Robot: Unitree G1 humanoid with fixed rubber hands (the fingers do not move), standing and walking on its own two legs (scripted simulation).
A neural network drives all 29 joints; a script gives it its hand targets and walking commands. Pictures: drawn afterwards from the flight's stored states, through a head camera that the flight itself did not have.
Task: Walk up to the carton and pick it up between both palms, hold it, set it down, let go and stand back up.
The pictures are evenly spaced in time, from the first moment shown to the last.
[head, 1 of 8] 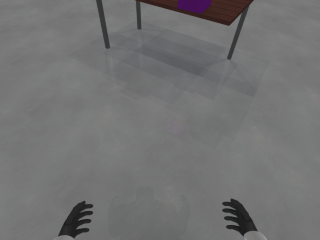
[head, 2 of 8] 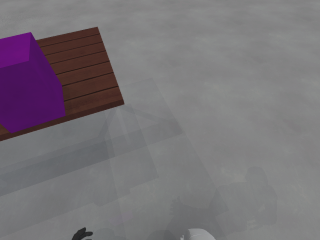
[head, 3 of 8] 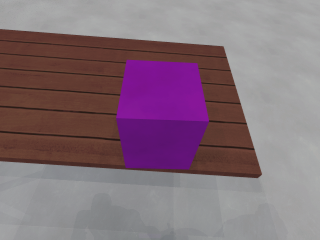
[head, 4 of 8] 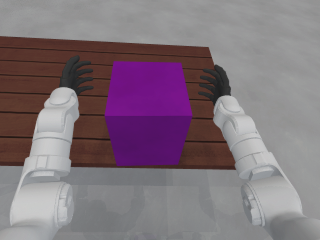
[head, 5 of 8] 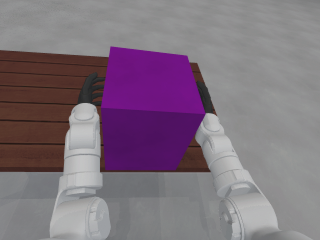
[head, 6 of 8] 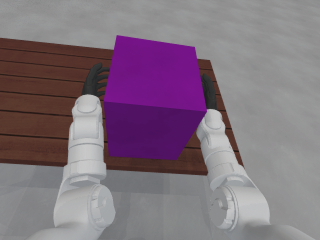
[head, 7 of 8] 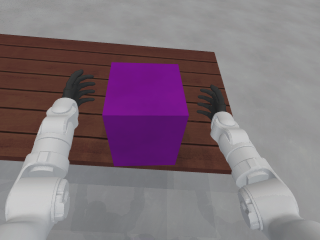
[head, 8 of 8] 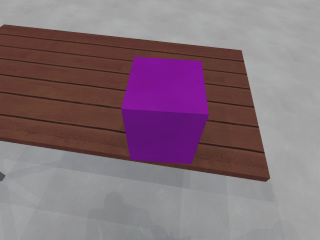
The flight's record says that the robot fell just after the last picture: no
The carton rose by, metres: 0.18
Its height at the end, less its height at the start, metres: +0.00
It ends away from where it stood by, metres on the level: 0.02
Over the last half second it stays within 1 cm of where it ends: yes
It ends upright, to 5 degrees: yes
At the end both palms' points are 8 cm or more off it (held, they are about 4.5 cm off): yes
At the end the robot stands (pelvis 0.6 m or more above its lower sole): yes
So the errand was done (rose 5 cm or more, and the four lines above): yes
